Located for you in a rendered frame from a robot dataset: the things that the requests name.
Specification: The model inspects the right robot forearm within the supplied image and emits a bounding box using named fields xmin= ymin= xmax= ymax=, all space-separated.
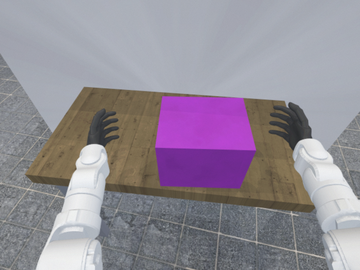
xmin=292 ymin=138 xmax=360 ymax=233

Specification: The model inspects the right robot hand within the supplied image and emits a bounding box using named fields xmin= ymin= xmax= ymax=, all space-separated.
xmin=269 ymin=102 xmax=312 ymax=151

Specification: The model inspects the carton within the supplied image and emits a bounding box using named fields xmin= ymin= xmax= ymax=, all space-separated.
xmin=155 ymin=96 xmax=256 ymax=188

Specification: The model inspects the left robot hand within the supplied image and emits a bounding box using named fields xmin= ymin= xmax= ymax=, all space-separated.
xmin=87 ymin=109 xmax=119 ymax=148

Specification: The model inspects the left robot forearm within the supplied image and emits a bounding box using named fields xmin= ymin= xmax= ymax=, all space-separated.
xmin=36 ymin=144 xmax=110 ymax=270

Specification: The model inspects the right robot upper arm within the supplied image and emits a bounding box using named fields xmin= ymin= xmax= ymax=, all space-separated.
xmin=322 ymin=227 xmax=360 ymax=270

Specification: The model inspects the left robot upper arm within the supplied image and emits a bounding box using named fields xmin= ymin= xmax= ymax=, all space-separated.
xmin=38 ymin=237 xmax=103 ymax=270

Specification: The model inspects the table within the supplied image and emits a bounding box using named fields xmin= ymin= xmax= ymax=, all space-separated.
xmin=25 ymin=87 xmax=315 ymax=237

